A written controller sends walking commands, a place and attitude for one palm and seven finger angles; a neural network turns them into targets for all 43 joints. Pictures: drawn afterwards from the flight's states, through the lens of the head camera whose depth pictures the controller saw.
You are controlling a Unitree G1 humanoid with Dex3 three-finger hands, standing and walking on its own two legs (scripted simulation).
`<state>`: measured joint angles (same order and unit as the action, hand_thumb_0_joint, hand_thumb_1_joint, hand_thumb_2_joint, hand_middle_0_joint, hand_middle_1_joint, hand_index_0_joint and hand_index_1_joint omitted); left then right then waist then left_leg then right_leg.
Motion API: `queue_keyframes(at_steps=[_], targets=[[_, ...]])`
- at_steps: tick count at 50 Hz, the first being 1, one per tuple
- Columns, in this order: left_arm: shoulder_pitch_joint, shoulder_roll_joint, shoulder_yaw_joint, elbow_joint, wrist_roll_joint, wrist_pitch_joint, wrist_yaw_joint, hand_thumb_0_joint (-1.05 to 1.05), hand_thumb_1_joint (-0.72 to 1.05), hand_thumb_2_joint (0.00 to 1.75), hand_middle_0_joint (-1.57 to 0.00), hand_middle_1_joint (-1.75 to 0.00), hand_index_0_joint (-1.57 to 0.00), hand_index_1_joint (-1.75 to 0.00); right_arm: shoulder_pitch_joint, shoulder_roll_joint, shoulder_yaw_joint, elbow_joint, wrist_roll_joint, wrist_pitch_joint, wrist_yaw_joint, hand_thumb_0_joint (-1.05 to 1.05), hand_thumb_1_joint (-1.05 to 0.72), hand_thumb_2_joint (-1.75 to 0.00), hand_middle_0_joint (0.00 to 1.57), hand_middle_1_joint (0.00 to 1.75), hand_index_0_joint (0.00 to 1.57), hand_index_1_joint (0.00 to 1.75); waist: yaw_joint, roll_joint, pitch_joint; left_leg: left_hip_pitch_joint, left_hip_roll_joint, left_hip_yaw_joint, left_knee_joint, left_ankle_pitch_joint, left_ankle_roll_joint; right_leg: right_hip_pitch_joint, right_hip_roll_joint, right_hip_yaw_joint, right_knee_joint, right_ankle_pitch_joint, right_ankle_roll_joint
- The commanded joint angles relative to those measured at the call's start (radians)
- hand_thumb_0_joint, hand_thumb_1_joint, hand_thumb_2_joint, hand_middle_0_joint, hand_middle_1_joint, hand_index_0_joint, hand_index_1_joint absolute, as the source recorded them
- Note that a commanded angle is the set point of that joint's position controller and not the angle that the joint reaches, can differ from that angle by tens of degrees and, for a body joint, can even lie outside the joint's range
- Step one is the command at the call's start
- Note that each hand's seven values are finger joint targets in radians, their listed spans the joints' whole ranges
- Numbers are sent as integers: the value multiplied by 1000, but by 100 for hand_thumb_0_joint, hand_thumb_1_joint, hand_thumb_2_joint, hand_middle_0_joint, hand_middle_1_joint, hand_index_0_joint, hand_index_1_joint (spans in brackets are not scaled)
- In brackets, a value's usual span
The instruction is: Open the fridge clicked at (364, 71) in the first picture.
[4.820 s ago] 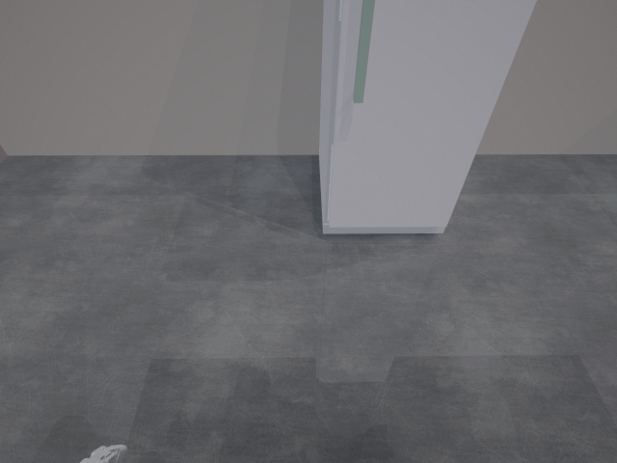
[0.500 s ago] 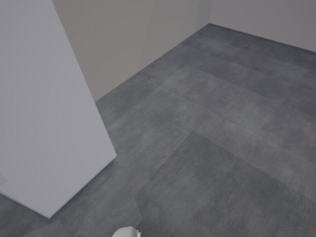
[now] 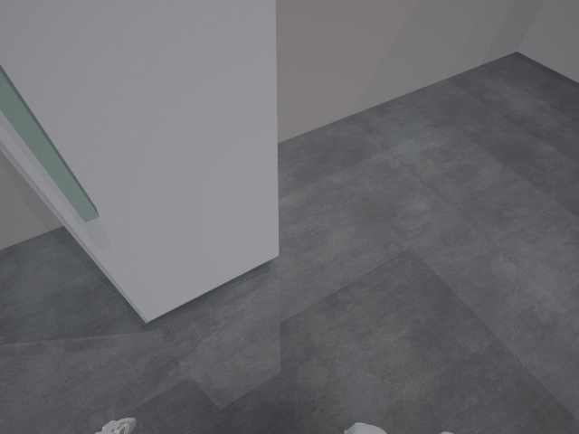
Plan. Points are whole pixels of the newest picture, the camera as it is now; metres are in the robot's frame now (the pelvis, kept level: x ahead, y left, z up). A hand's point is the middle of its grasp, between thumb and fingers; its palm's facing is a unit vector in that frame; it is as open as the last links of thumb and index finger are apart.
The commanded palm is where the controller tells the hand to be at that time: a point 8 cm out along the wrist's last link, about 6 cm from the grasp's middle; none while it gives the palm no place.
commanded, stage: turn to face it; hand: left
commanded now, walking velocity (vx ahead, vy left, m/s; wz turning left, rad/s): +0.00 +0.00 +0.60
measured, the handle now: (14, 102) +0.50 +0.43 +0.17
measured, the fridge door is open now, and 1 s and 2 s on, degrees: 0 0 0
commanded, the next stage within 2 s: take the last steps up to it in 0.86 s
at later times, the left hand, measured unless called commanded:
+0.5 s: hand out of the picture -0.02 +0.19 -0.16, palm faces +0.34 -0.91 -0.25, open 7.4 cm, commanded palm none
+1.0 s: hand out of the picture -0.06 +0.23 -0.16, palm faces +0.50 -0.83 -0.25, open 7.4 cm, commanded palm none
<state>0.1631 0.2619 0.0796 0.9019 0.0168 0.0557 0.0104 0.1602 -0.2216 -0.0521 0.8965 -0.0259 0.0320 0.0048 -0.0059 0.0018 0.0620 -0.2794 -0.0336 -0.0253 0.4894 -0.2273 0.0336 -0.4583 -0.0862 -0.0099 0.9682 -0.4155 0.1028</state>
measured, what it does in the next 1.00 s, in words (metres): steps on the spot, turning left: right foot, then left foot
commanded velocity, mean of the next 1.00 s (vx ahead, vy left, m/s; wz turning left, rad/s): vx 0.02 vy -0.01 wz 0.39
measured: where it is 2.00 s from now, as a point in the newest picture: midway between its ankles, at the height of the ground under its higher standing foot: outside the picture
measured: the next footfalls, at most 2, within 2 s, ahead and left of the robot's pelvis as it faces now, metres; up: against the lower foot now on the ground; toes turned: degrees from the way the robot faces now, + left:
right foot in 0.14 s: +0.05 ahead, -0.14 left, +0.00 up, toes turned +3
left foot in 0.56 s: -0.03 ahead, +0.11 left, +0.00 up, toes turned +28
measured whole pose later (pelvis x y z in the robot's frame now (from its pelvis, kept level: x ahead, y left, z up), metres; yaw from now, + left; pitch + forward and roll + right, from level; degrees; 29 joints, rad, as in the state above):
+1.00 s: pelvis -0.03 +0.01 +0.00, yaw +29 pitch +0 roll +0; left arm 0.18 0.22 0.05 0.95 0.02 0.06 0.02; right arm 0.22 -0.17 -0.03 0.97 -0.03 0.03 -0.01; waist -0.02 -0.01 0.04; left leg -0.21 -0.06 0.00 0.42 -0.20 0.06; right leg -0.37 -0.07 -0.02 0.85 -0.42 0.08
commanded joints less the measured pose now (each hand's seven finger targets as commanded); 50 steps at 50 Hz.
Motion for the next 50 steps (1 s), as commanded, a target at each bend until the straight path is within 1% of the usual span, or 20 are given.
queue_keyframes(at_steps=[1,4,5,6,7,8,11,13,22,24,26,27,28,29,30,31,33,36,46,50], targets=[[-9,57,7,-97,-11,-28,9,0,90,90,-20,-30,-20,-30,20,-222,-66,-64,-2,-10,-8,0,-90,-90,20,30,20,30,-19,154,-106,87,247,-297,-108,365,136,61,36,-3,-176,-18,-11],[65,71,9,-87,-15,-42,14,0,90,90,-20,-30,-20,-30,-15,-213,-70,-74,4,-6,-4,0,-90,-90,20,30,20,30,22,135,-125,-11,198,-311,-31,354,95,248,63,-17,-420,119,-24],[108,95,15,-81,-13,-53,18,0,90,90,-20,-30,-20,-30,-17,-188,-67,-78,11,-8,-2,0,-90,-90,20,30,20,30,47,65,-152,-91,153,-287,43,254,49,381,18,17,-579,217,-32],[130,190,32,-84,5,-65,28,0,90,90,-20,-30,-20,-30,18,-112,-57,-89,21,-9,4,0,-90,-90,20,30,20,30,52,-218,-180,-278,21,-134,250,-72,-38,534,-232,251,-695,240,-103],[119,240,35,-98,6,-61,29,0,90,90,-20,-30,-20,-30,12,-109,-57,-109,12,-6,2,0,-90,-90,20,30,20,30,51,-336,-158,-340,-44,-29,469,-375,-80,451,-419,395,-696,384,-210],[90,210,27,-110,3,-59,30,0,90,90,-20,-30,-20,-30,4,-144,-68,-101,4,3,5,0,-90,-90,20,30,20,30,41,-208,-128,-313,2,-70,626,-344,-70,344,-398,318,-682,354,-247],[-37,112,3,-132,-1,-63,27,0,90,90,-20,-30,-20,-30,42,-130,-67,-40,-2,25,22,0,-90,-90,20,30,20,30,-22,-185,-23,-315,55,-29,774,-172,-91,250,-249,106,-663,325,-195],[-8,98,-2,-124,1,-68,25,0,90,90,-20,-30,-20,-30,50,-110,-61,-32,0,27,27,0,-90,-90,20,30,20,30,-16,-195,-25,-316,58,2,761,-133,-105,279,-224,19,-646,392,-186],[101,167,19,-66,15,-54,22,0,90,90,-20,-30,-20,-30,-61,-85,-35,-59,11,22,28,0,-90,-90,20,30,20,30,46,-231,-50,-183,78,114,377,-209,-106,344,-287,-69,-589,512,-220],[100,177,27,-58,18,-50,21,0,90,90,-20,-30,-20,-30,-37,-80,-30,-61,15,9,25,0,-90,-90,20,30,20,30,44,-232,-82,-108,71,135,250,-212,-92,360,-302,-86,-528,568,-210],[90,178,27,-50,9,-43,17,0,90,90,-20,-30,-20,-30,31,-98,-30,-43,12,0,21,0,-90,-90,20,30,20,30,7,-181,-119,25,52,157,65,-54,-78,320,-268,-148,-429,535,-154],[93,160,24,-52,-1,-37,14,0,90,90,-20,-30,-20,-30,79,-139,-41,-31,10,-9,21,0,-90,-90,20,30,20,30,-23,-77,-149,169,78,114,-57,86,-63,226,-239,-173,-307,455,-109],[102,97,15,-78,-9,-32,7,0,90,90,-20,-30,-20,-30,132,-250,-67,-30,3,-22,14,0,-90,-90,20,30,20,30,-52,221,-194,329,313,-211,-114,376,37,-13,-107,-209,-84,82,-31],[32,57,-12,-114,-4,-27,9,0,90,90,-20,-30,-20,-30,188,-315,-77,-17,12,-17,6,0,-90,-90,20,30,20,30,-78,308,-188,317,453,-336,-132,655,139,-116,-47,-121,75,-270,-9],[15,71,-6,-110,-2,-20,11,0,90,90,-20,-30,-20,-30,183,-298,-71,-5,6,-15,-2,0,-90,-90,20,30,20,30,-75,208,-169,267,467,-280,-121,616,182,-107,-67,-52,155,-230,-27],[0,61,-4,-83,3,-15,16,0,90,90,-20,-30,-20,-30,150,-251,-60,-2,5,-23,-15,0,-90,-90,20,30,20,30,-65,254,-142,222,388,-244,-137,588,148,-116,-67,-19,172,-166,-27],[18,77,4,-45,-1,-16,7,0,90,90,-20,-30,-20,-30,54,-199,-37,-26,5,-23,-23,0,-90,-90,20,30,20,30,-26,205,-87,173,306,-162,-135,545,113,-104,-55,-3,216,-35,-25],[73,73,1,-7,0,-17,1,0,90,90,-20,-30,-20,-30,38,-174,-28,-30,11,-33,-26,0,-90,-90,20,30,20,30,-1,127,-108,193,260,-108,-150,528,101,-71,-35,-14,192,41,-14],[8,38,-9,-22,-3,-14,12,0,90,90,-20,-30,-20,-30,95,-155,-31,13,3,-24,-27,0,-90,-90,20,30,20,30,-25,115,-69,187,274,-232,-194,337,152,-13,3,-3,-64,-12,-21],[49,5,-22,1,-6,-32,13,0,90,90,-20,-30,-20,-30,94,-139,-29,36,-4,-26,-26,0,-90,-90,20,30,20,30,-15,127,-99,143,267,-264,-189,213,149,125,38,-17,-245,-21,-47]])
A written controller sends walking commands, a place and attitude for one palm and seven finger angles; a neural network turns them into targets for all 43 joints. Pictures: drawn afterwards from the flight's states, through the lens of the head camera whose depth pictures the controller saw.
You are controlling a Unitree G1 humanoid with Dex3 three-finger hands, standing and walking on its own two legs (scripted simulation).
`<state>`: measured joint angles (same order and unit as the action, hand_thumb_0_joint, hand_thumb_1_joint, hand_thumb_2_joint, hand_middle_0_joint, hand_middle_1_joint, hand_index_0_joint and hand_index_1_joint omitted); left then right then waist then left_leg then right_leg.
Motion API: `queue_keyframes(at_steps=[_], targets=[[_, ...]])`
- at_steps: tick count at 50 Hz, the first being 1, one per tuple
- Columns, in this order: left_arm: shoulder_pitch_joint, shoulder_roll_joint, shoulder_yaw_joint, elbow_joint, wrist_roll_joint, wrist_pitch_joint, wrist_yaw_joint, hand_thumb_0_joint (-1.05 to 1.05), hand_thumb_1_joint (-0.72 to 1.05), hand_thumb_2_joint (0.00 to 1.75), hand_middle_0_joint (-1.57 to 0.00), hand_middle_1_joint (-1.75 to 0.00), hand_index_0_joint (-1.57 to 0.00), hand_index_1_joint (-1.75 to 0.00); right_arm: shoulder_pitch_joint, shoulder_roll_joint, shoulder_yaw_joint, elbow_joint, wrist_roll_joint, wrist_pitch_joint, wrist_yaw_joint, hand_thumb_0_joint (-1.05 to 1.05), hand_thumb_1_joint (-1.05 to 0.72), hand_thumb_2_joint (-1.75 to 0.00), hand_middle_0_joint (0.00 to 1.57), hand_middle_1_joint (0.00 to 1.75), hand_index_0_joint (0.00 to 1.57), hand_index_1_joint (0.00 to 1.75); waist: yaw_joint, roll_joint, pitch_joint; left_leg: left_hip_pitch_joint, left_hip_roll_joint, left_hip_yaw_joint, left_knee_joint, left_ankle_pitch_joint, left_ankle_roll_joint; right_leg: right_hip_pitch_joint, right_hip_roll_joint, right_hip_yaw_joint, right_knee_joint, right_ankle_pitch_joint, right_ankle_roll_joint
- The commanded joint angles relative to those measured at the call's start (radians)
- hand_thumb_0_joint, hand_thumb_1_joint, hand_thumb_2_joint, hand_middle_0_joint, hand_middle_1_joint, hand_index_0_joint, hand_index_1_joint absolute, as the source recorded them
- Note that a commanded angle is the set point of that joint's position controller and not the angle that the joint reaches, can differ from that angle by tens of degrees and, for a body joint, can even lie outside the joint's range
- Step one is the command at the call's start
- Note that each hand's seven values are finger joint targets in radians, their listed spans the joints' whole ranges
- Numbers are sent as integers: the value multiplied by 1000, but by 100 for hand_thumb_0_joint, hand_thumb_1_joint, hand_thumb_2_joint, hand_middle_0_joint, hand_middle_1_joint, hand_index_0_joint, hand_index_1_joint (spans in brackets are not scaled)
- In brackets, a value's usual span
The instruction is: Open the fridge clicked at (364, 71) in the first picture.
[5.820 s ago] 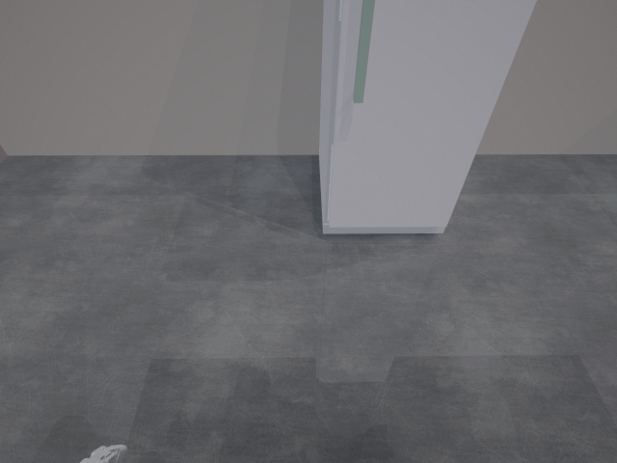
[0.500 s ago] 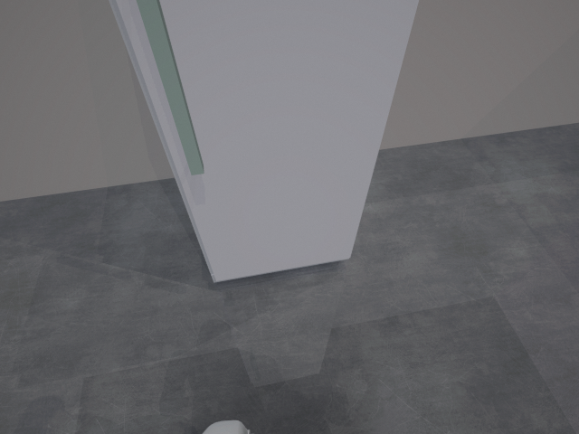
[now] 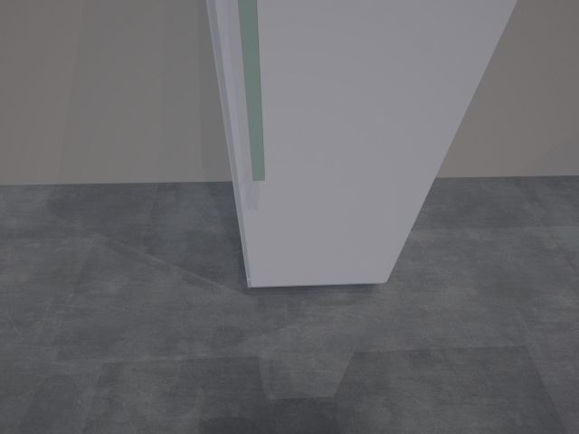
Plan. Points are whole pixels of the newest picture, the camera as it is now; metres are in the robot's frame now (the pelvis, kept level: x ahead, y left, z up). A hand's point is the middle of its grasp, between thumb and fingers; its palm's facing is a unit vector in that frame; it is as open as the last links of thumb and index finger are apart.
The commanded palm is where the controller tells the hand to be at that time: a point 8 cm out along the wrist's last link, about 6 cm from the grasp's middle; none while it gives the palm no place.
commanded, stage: take the last steps up to it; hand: left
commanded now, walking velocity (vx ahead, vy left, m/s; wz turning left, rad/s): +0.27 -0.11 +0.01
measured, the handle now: (252, 70) +0.67 +0.10 +0.16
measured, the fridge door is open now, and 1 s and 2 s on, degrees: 0 0 0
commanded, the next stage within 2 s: come to a stop and stand still in 0.62 s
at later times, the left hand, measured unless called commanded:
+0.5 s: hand out of the picture -0.03 +0.11 -0.17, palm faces +0.16 -0.98 -0.13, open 7.4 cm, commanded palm none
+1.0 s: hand (211, 366) +0.26 +0.15 -0.17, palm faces +0.03 -0.97 -0.26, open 7.4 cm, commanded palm none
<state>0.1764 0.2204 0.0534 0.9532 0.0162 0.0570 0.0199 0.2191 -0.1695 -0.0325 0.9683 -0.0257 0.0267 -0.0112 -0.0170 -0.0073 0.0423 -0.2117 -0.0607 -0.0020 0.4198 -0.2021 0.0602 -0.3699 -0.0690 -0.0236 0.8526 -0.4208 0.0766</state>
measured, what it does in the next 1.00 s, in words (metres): walks ahead: right foot, then left foot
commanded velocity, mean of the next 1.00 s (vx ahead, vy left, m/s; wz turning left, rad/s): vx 0.08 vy -0.05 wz -0.01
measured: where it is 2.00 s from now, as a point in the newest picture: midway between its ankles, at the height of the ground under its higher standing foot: outside the picture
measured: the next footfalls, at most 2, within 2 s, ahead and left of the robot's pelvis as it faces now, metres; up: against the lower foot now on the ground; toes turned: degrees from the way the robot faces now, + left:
right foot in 0.10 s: +0.03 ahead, -0.12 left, +0.00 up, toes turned -2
left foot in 0.56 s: +0.18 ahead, +0.10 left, +0.00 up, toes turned +10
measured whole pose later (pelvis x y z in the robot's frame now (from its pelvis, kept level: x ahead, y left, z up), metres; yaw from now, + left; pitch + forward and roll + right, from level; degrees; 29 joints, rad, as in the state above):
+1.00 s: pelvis +0.18 -0.04 -0.02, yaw +0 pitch -2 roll +2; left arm 0.18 0.18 0.05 1.01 0.03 -0.01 0.02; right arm 0.27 -0.14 -0.05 1.09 -0.02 0.01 -0.03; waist -0.02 0.01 0.06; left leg -0.18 0.07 0.14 0.59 -0.39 -0.03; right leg -0.36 -0.08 -0.07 0.60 -0.19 0.00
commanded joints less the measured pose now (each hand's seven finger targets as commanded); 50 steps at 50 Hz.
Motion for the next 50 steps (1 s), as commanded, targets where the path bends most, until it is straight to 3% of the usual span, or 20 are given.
queue_keyframes(at_steps=[1,4,5,6,7,8,12,23,26,27,29,30,33,37,40,44,47,48,49,50], targets=[[65,42,1,-37,-3,-39,1,0,90,90,-20,-30,-20,-30,35,-186,-47,-29,-4,-22,-10,0,-90,-90,20,30,20,30,4,127,-90,55,285,-293,-120,79,115,82,32,-8,-193,2,-29],[179,67,2,20,12,-66,-2,0,90,90,-20,-30,-20,-30,38,-127,-38,-2,8,-25,-4,0,-90,-90,20,30,20,30,54,-21,-60,-195,168,-205,-5,-288,26,381,-3,38,-506,103,-52],[223,131,16,33,24,-77,5,0,90,90,-20,-30,-20,-30,54,-55,-23,-13,16,-28,-3,0,-90,-90,20,30,20,30,66,-254,-29,-372,43,-67,228,-336,-32,443,-196,320,-639,-144,-128],[243,172,21,23,14,-72,6,0,90,90,-20,-30,-20,-30,-9,-83,-26,-47,6,-24,3,0,-90,-90,20,30,20,30,93,-295,62,-424,38,-18,386,-370,-43,297,-325,475,-767,-343,-209],[217,150,17,16,9,-74,10,0,90,90,-20,-30,-20,-30,-20,-117,-41,-43,-3,-21,13,0,-90,-90,20,30,20,30,71,-216,107,-422,65,-30,498,-311,-40,190,-319,479,-810,-414,-239],[181,117,20,22,5,-85,11,0,90,90,-20,-30,-20,-30,-3,-115,-45,-22,-7,-15,16,0,-90,-90,20,30,20,30,46,-251,149,-437,85,-39,556,-239,-37,160,-275,439,-814,-348,-223],[192,30,-3,49,0,-111,4,0,90,90,-20,-30,-20,-30,70,-66,-44,38,-7,-21,24,0,-90,-90,20,30,20,30,2,-57,109,-394,118,10,647,-72,-64,212,-160,153,-721,65,-202],[353,20,-10,174,15,-120,10,0,90,90,-20,-30,-20,-30,-87,-12,-22,13,4,-54,21,0,-90,-90,20,30,20,30,56,-119,70,-302,133,104,308,-119,-53,324,-175,96,-603,538,-255],[319,18,-6,188,4,-114,7,0,90,90,-20,-30,-20,-30,57,-21,-21,70,2,-73,6,0,-90,-90,20,30,20,30,-14,-84,17,-33,77,151,103,1,-34,256,-113,35,-431,619,-211],[325,-1,-9,192,-2,-113,5,0,90,90,-20,-30,-20,-30,169,-57,-28,107,-1,-82,-3,0,-90,-90,20,30,20,30,-55,-26,-51,150,105,104,32,76,-23,191,-73,10,-253,607,-183],[351,-58,-24,159,-9,-110,-2,0,90,90,-20,-30,-20,-30,338,-217,-58,141,1,-84,-24,0,-90,-90,20,30,20,30,-79,288,-194,422,517,-374,-84,352,136,-142,70,-56,203,-148,-106],[317,-25,-11,146,2,-97,1,0,90,90,-20,-30,-20,-30,298,-212,-55,128,3,-71,-27,0,-90,-90,20,30,20,30,-69,164,-132,311,548,-367,-132,219,172,-155,36,0,296,-175,-119],[236,-48,2,153,12,-80,-16,0,90,90,-20,-30,-20,-30,139,-83,-26,95,0,-82,-32,0,-90,-90,20,30,20,30,-17,95,67,33,429,-172,-206,168,109,-161,-37,22,318,19,-96],[273,-86,-1,152,12,-55,-19,0,90,90,-20,-30,-20,-30,88,-67,-19,76,3,-89,-30,0,-90,-90,20,30,20,30,32,101,40,-34,351,2,-201,280,86,-72,-38,-13,175,112,-61],[218,-77,-3,114,6,-38,-10,0,90,90,-20,-30,-20,-30,64,-86,-19,63,2,-78,-35,0,-90,-90,20,30,20,30,39,97,43,-40,351,40,-149,500,86,-27,-34,-18,14,155,-44],[155,-30,2,77,3,-37,-1,0,90,90,-20,-30,-20,-30,51,-107,-32,72,-1,-51,-33,0,-90,-90,20,30,20,30,27,191,52,-5,337,40,-61,498,65,43,-7,-56,-187,150,-47],[195,48,15,76,10,-59,5,0,90,90,-20,-30,-20,-30,65,-88,-40,70,9,-36,-25,0,-90,-90,20,30,20,30,54,49,-3,-38,237,83,92,231,-27,193,-51,-4,-400,539,-56],[181,108,24,67,16,-68,12,0,90,90,-20,-30,-20,-30,101,-52,-40,65,15,-30,-19,0,-90,-90,20,30,20,30,37,-107,-56,-111,153,119,201,-34,-67,254,-189,172,-385,821,-123],[169,152,27,57,12,-72,12,0,90,90,-20,-30,-20,-30,131,-29,-38,60,22,-17,-17,0,-90,-90,20,30,20,30,28,-200,-89,-123,93,128,329,-320,-85,260,-312,217,-425,1042,-215],[170,156,27,49,10,-68,12,0,90,90,-20,-30,-20,-30,132,-30,-44,59,21,-5,-22,0,-90,-90,20,30,20,30,42,-150,-123,-108,84,75,464,-413,-79,254,-343,196,-436,1077,-267]])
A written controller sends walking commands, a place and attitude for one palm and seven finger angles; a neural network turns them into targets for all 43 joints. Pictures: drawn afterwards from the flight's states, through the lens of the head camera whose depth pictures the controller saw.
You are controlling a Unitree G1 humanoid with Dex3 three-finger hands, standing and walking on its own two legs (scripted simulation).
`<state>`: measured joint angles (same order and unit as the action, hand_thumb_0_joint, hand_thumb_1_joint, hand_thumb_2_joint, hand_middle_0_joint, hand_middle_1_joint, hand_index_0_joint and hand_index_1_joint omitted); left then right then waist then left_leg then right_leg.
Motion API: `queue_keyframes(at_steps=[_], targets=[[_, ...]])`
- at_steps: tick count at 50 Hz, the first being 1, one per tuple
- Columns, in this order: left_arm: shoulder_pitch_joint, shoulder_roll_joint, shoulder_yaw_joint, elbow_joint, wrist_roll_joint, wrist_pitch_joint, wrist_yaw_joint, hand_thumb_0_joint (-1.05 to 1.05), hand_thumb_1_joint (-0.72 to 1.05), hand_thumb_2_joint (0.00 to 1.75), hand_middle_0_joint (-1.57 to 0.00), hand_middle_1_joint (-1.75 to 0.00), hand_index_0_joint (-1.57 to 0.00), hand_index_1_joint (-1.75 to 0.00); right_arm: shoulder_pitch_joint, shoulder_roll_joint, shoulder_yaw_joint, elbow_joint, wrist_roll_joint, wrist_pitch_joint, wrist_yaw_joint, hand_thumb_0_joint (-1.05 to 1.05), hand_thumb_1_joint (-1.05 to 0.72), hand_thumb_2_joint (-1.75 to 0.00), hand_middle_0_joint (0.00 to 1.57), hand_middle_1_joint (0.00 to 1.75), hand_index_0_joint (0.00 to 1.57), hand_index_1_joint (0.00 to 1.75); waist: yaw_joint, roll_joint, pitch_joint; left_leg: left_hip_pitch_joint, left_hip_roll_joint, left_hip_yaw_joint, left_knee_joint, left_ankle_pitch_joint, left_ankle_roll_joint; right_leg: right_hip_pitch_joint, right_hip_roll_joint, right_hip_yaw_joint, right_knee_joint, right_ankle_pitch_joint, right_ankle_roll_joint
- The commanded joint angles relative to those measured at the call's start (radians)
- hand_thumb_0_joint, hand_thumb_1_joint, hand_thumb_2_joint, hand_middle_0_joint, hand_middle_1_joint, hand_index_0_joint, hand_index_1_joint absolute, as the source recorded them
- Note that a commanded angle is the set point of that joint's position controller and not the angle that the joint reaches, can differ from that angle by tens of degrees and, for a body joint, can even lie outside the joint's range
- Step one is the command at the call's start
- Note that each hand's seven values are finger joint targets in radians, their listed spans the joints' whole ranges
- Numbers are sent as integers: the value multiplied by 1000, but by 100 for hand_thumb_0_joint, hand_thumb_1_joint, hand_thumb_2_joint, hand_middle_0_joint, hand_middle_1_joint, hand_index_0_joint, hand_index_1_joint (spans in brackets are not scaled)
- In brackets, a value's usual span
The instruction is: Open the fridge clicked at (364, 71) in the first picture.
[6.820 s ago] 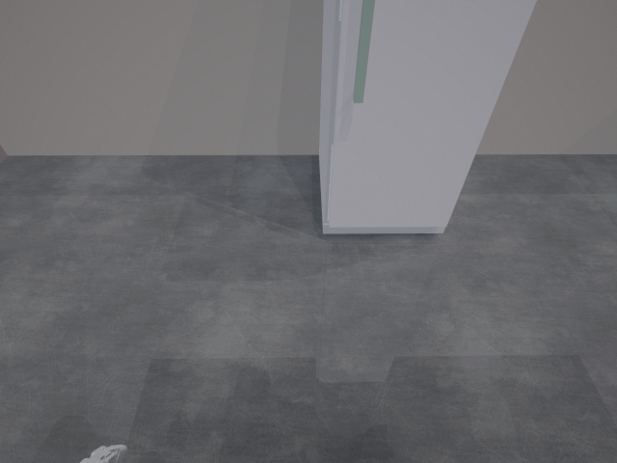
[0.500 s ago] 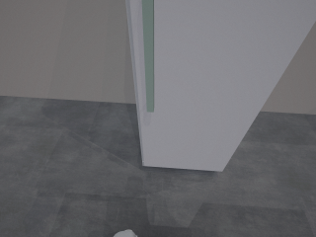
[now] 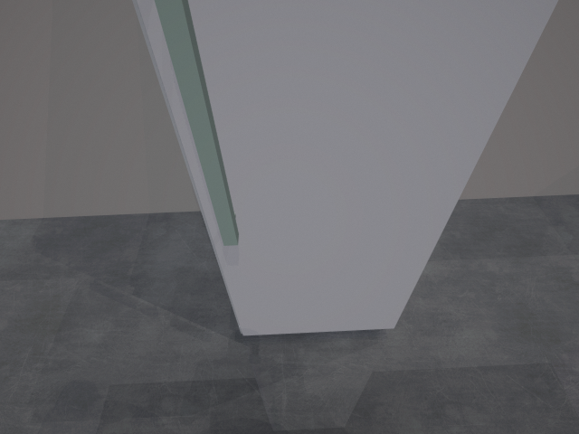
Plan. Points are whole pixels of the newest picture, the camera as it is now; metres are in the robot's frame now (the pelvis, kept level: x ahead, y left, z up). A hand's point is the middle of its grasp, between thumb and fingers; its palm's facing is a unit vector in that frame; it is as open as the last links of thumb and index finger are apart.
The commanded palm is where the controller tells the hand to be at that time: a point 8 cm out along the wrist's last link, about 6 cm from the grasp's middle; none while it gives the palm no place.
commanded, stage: come to a stop and stand still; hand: left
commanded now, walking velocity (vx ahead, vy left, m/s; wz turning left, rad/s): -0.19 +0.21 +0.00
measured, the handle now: (207, 127) +0.48 +0.14 +0.18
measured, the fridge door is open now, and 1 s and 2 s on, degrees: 0 0 0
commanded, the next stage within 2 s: look again from close up in 1.26 s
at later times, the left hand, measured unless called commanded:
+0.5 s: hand out of the picture -0.04 +0.24 -0.16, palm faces +0.10 -0.98 -0.19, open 7.4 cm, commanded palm none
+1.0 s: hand out of the picture -0.05 +0.17 -0.16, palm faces +0.04 -0.98 -0.21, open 7.2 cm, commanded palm none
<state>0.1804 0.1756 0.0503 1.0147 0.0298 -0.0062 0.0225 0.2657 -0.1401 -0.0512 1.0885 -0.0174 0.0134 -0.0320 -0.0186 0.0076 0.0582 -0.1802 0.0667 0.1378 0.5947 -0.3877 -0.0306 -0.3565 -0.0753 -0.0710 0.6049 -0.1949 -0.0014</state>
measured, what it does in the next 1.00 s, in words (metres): steps on the spot: left foot, then right foot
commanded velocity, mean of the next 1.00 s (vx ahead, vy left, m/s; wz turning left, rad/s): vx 0.05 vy -0.02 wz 0.00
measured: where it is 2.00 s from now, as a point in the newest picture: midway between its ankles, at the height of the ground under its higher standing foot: outside the picture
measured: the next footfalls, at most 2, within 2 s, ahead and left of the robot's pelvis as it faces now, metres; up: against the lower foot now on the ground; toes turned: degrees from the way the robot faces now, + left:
left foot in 0.36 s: -0.03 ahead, +0.12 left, +0.00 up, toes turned +3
right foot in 0.84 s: -0.05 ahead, -0.09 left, +0.00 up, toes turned -3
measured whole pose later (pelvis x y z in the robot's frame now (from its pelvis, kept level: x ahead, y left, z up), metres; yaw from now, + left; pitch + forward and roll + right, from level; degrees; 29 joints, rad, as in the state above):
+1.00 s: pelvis -0.05 +0.00 +0.01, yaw +1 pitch +0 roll +0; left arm 0.27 0.14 0.02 1.14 0.01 -0.01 0.04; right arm 0.37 -0.12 -0.02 1.18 -0.02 0.01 -0.04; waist -0.03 0.03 0.00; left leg -0.18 0.06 0.04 0.46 -0.27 -0.04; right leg -0.15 0.02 -0.07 0.45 -0.30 -0.04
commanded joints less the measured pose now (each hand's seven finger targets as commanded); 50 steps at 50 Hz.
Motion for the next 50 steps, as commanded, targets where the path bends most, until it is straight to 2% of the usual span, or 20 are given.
queue_keyframes(at_steps=[1,8,13,16,17,18,19,20,21,24,30,34,37,39,41,42,43,44,47,50], targets=[[147,200,38,-13,-4,-6,16,0,90,90,-20,-30,-20,-30,64,-58,-25,-65,14,19,-3,0,-90,-90,20,30,20,30,53,-243,-162,-169,-42,-103,398,-252,11,234,-328,279,-200,817,-211],[32,170,45,-70,1,12,33,0,90,90,-20,-30,-20,-30,19,-89,-33,-86,3,42,16,0,-90,-90,20,30,20,30,49,-182,-141,-230,-47,-149,478,-96,-19,179,-273,207,-252,435,-180],[11,190,54,-81,13,25,26,0,90,90,-20,-30,-20,-30,37,-78,-24,-101,3,29,29,0,-90,-90,20,30,20,30,49,-215,-110,-132,-46,-106,209,-88,1,93,-242,242,-346,-64,-155],[-21,180,47,-77,6,36,20,0,90,90,-20,-30,-20,-30,170,-59,-12,-60,5,13,27,0,-90,-90,20,30,20,30,-13,-203,-117,92,-79,-47,-88,38,19,-49,-162,191,-340,-302,-73],[-17,151,37,-71,-3,41,16,0,90,90,-20,-30,-20,-30,202,-77,-9,-44,2,7,24,0,-90,-90,20,30,20,30,-22,-125,-110,151,-63,-77,-184,42,23,-108,-114,153,-274,-368,-33],[-8,100,24,-77,-14,46,11,0,90,90,-20,-30,-20,-30,195,-129,-16,-53,-9,-1,20,0,-90,-90,20,30,20,30,-24,88,-59,70,60,-280,-333,-150,58,-172,-28,92,-121,-393,8],[-4,49,16,-85,-19,47,7,0,90,90,-20,-30,-20,-30,122,-183,-26,-90,-16,-6,13,0,-90,-90,20,30,20,30,-11,308,23,-117,233,-488,-508,-359,115,-159,56,8,84,-276,37],[-18,56,19,-84,-17,49,3,0,90,90,-20,-30,-20,-30,23,-205,-19,-126,-19,-6,5,0,-90,-90,20,30,20,30,12,268,118,-308,283,-533,-578,-415,161,-107,41,75,187,-221,27],[7,71,25,-51,-2,57,-1,0,90,90,-20,-30,-20,-30,-38,-187,-12,-125,-18,-13,4,0,-90,-90,20,30,20,30,36,274,112,-346,244,-486,-586,-395,139,-63,36,118,266,-174,25],[115,69,26,3,4,43,-21,0,90,90,-20,-30,-20,-30,-13,-153,0,-112,-7,-29,-5,0,-90,-90,20,30,20,30,59,105,122,-199,174,-355,-514,-212,131,-166,68,94,441,-100,29],[86,65,14,2,-2,21,-25,0,90,90,-20,-30,-20,-30,167,-138,-10,-47,-7,-46,-18,0,-90,-90,20,30,20,30,-23,95,13,153,213,-351,-445,40,176,-259,29,77,323,-133,41],[48,34,-2,-2,-9,22,-27,0,90,90,-20,-30,-20,-30,190,-142,-12,-16,-13,-40,-19,0,-90,-90,20,30,20,30,-47,122,1,139,236,-357,-401,168,213,-138,21,55,135,-247,28],[110,-1,-11,32,-15,14,-21,0,90,90,-20,-30,-20,-30,160,-141,-9,2,-12,-36,-16,0,-90,-90,20,30,20,30,-16,143,-36,77,200,-322,-352,246,191,23,50,23,-28,-218,15],[177,0,-13,68,-17,5,-13,0,90,90,-20,-30,-20,-30,142,-124,-4,15,0,-34,-14,0,-90,-90,20,30,20,30,23,88,-54,-13,148,-272,-274,259,142,194,53,12,-229,-23,16],[215,58,-9,97,-16,-11,4,0,90,90,-20,-30,-20,-30,142,-48,16,15,13,-38,-9,0,-90,-90,20,30,20,30,30,-90,-44,-174,34,-140,-158,129,52,348,-98,186,-316,30,-24],[210,93,-8,103,-19,-13,7,0,90,90,-20,-30,-20,-30,128,-17,28,10,11,-35,-5,0,-90,-90,20,30,20,30,27,-176,-4,-188,-15,-90,-130,31,29,277,-177,248,-360,9,-71],[187,101,-10,97,-20,-11,7,0,90,90,-20,-30,-20,-30,131,-17,28,13,5,-33,0,0,-90,-90,20,30,20,30,16,-139,13,-136,-14,-86,-118,35,28,198,-199,248,-371,-54,-96],[175,86,-9,98,-19,-15,9,0,90,90,-20,-30,-20,-30,128,-10,28,22,-2,-23,-1,0,-90,-90,20,30,20,30,17,-215,25,-109,-12,-85,-96,60,25,154,-156,246,-383,-56,-99],[149,32,-27,108,-27,-18,13,0,90,90,-20,-30,-20,-30,170,-11,34,62,0,-22,-7,0,-90,-90,20,30,20,30,-6,-120,65,-31,17,-110,-163,233,24,120,-99,165,-323,134,-84],[169,24,-30,111,-31,-18,16,0,90,90,-20,-30,-20,-30,164,-26,37,79,4,-29,-12,0,-90,-90,20,30,20,30,9,-24,33,2,42,-123,-194,370,24,169,-44,116,-268,243,-46]])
